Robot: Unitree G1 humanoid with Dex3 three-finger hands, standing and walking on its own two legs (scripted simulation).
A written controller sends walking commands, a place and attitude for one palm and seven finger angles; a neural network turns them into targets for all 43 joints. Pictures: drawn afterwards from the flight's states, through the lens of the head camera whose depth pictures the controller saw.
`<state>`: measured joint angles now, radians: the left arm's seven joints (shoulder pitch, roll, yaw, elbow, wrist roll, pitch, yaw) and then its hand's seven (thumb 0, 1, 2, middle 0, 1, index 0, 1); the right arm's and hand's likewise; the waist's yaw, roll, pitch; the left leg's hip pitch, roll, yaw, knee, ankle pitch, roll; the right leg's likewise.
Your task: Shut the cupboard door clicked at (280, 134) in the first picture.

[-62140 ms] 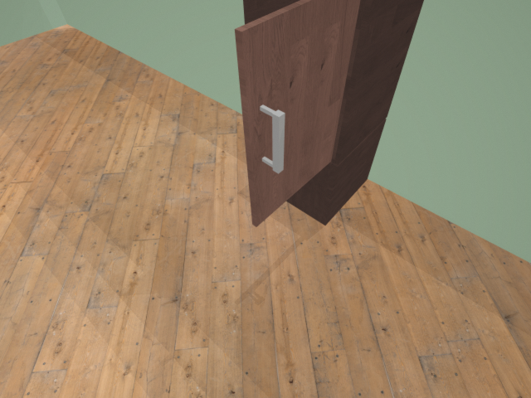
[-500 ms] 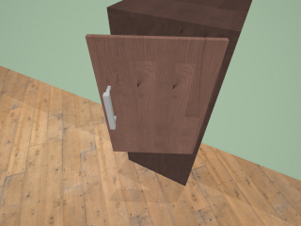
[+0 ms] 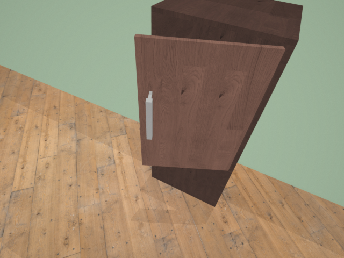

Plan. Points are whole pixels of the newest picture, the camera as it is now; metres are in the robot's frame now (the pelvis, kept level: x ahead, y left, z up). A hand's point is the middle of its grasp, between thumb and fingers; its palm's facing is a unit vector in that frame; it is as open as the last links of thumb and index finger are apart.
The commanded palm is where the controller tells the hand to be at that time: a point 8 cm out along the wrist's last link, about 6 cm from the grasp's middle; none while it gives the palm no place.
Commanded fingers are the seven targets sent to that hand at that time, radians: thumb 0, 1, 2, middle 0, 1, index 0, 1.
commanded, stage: come to a stop and stand still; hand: left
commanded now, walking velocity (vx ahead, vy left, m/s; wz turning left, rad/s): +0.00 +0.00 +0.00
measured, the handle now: (150, 116) +0.55 +0.11 -0.01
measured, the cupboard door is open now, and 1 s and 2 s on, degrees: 24 24 24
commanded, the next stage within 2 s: none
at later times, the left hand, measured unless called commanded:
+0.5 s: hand out of the picture -0.10 +0.14 -0.18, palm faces +0.07 -0.99 -0.14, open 7.3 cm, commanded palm none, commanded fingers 0.00 0.90 0.90 -0.20 -0.30 -0.20 -0.30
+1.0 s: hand out of the picture -0.20 +0.20 -0.18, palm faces +0.08 -0.98 -0.21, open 7.3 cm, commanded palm none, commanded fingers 0.00 0.90 0.90 -0.20 -0.30 -0.20 -0.30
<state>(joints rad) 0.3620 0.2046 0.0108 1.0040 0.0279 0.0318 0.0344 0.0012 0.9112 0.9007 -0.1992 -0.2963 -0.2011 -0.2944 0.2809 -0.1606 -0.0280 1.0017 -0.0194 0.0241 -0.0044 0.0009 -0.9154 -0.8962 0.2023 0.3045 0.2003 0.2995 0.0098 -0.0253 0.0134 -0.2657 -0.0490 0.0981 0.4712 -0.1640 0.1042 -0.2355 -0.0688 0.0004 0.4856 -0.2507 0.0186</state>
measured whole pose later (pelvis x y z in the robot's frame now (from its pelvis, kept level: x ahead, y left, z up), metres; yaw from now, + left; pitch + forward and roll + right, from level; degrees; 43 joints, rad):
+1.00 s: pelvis -0.13 +0.03 +0.00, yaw -1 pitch -3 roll -2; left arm 0.49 0.14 0.04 1.05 0.02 0.08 0.06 -0.01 0.91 0.90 -0.20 -0.30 -0.20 -0.29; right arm 0.25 -0.15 -0.09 1.01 -0.03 0.08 -0.04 0.01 -0.93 -0.90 0.20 0.30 0.20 0.30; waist -0.01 0.02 -0.05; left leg -0.56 -0.06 0.07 0.85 -0.30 -0.05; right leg -0.07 0.05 -0.13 0.44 -0.33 -0.09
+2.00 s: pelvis -0.11 +0.07 -0.01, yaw -2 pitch +0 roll -2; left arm 0.08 0.12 0.03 0.96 0.03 0.01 0.03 -0.01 0.92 0.90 -0.20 -0.30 -0.21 -0.30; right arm 0.21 -0.16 -0.07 1.03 -0.02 0.03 -0.03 0.00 -0.91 -0.90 0.20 0.30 0.20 0.30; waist -0.02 0.00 0.11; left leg -0.34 0.04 0.06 0.81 -0.46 -0.04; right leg -0.36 -0.06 -0.12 0.55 -0.19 0.01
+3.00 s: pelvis -0.15 +0.09 +0.01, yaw -4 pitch -1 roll +0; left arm 0.33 0.10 -0.01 1.14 0.01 0.00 0.04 0.00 0.91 0.90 -0.20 -0.30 -0.20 -0.29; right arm 0.35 -0.10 -0.01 1.18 -0.02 0.00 -0.03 0.00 -0.91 -0.90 0.20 0.30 0.20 0.30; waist -0.02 0.00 0.03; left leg -0.19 -0.02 0.14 0.38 -0.18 0.06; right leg -0.16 -0.03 -0.04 0.42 -0.25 0.01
